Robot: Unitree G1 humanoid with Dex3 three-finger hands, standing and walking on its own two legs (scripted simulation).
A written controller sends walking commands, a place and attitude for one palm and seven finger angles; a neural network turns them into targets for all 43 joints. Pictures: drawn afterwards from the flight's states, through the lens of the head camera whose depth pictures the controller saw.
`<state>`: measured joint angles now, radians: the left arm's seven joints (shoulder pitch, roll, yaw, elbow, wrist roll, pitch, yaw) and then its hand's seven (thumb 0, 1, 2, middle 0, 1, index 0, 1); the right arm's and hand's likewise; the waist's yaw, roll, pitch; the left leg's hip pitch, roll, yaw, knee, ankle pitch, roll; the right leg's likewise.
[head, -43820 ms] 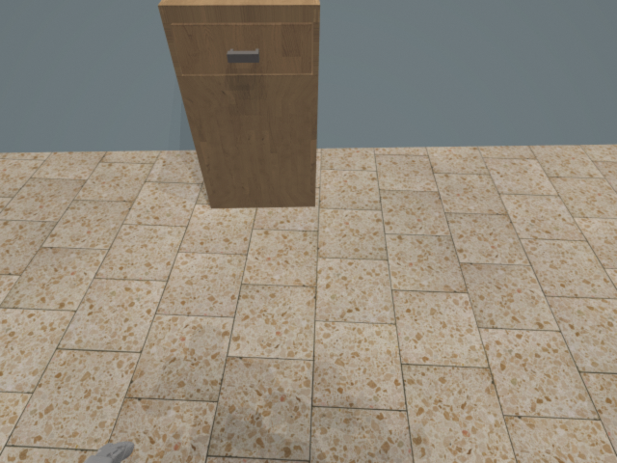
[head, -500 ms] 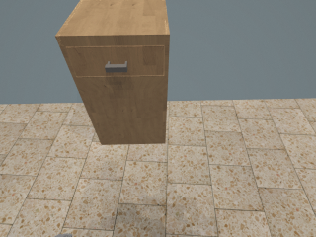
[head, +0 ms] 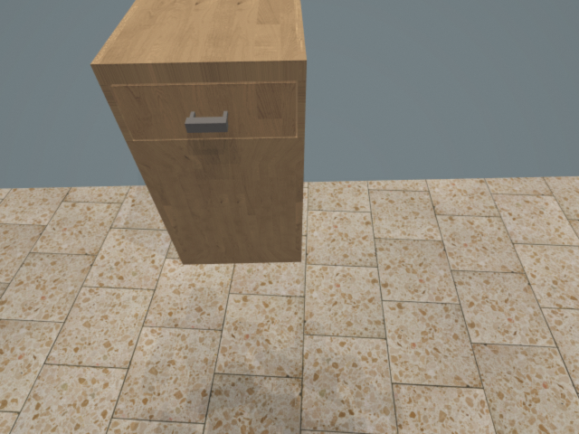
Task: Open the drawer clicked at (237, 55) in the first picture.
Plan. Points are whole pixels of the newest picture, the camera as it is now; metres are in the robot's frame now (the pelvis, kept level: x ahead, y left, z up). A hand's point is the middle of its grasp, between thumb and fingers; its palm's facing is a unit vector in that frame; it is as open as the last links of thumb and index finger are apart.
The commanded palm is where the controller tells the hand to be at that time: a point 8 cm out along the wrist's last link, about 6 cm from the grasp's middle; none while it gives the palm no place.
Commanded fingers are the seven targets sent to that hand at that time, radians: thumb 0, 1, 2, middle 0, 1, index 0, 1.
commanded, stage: look to check the result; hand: left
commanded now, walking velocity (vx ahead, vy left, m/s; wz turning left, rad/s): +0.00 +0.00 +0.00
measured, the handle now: (208, 119) +0.82 +0.25 -0.05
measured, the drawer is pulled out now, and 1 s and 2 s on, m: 0.00 0.00 0.00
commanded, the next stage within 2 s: take the last steps up to it in 0.12 s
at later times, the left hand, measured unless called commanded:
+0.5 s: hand out of the picture +0.05 +0.22 -0.18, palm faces +0.03 -0.97 -0.23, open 7.4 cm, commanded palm none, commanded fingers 0.00 0.90 0.90 -0.20 -0.30 -0.20 -0.30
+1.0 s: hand (200, 348) +0.29 +0.19 -0.19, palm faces +0.03 -0.98 -0.19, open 7.4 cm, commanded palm none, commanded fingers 0.00 0.90 0.90 -0.20 -0.30 -0.20 -0.30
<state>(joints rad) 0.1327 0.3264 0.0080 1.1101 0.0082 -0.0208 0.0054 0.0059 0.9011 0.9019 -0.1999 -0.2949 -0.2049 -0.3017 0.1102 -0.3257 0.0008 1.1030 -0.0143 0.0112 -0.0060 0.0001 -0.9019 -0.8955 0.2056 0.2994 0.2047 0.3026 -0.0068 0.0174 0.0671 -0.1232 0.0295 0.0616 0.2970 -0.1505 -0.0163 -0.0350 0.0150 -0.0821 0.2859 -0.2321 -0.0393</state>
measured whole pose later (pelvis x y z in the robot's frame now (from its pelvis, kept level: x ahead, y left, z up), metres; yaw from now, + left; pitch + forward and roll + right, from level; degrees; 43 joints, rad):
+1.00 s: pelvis +0.20 +0.00 -0.03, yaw +4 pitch +0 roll +1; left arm 0.11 0.19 0.06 1.01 0.02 -0.04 -0.02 0.01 0.91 0.90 -0.19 -0.29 -0.20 -0.30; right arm 0.48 -0.08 -0.02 1.18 -0.02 -0.03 -0.03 0.00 -0.90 -0.90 0.21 0.30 0.21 0.30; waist -0.06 0.00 0.11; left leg -0.07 0.07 0.09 0.58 -0.47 -0.03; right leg -0.40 -0.07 -0.12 0.59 -0.17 -0.03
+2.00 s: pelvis +0.30 -0.02 -0.01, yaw +6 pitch +0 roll +0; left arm 0.20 0.18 0.03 1.00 0.01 0.02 0.02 0.00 0.90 0.90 -0.20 -0.30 -0.21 -0.30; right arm 0.17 -0.23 -0.04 1.02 -0.01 0.03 -0.01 0.00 -0.91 -0.90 0.20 0.30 0.20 0.30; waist 0.01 0.00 0.10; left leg -0.20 0.04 0.00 0.47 -0.25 -0.02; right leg -0.25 -0.02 -0.06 0.51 -0.26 0.00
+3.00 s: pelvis +0.32 +0.01 -0.01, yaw +4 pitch +0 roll -1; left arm 0.23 0.17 0.00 1.10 0.01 -0.03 0.04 0.00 0.91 0.90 -0.20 -0.29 -0.20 -0.30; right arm 0.26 -0.17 -0.01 1.07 -0.01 -0.01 -0.03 0.00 -0.90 -0.90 0.20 0.30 0.20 0.30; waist -0.01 0.01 0.05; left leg -0.16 0.03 0.05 0.48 -0.32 0.00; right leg -0.20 -0.03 -0.02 0.46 -0.26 0.03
